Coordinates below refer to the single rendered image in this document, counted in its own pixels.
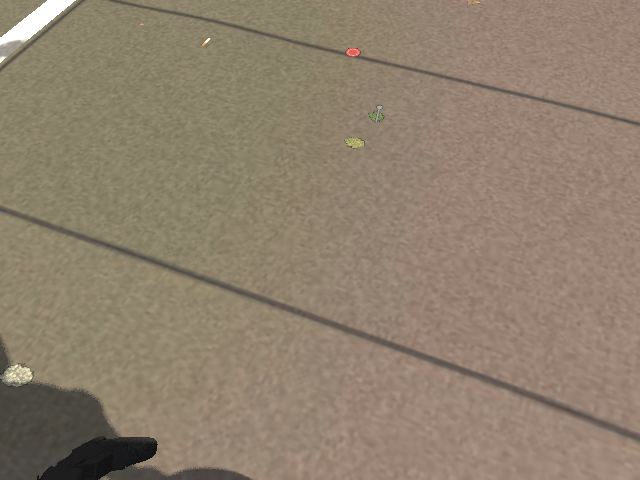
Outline left robot hand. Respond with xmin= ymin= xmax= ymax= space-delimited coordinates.
xmin=37 ymin=436 xmax=158 ymax=480

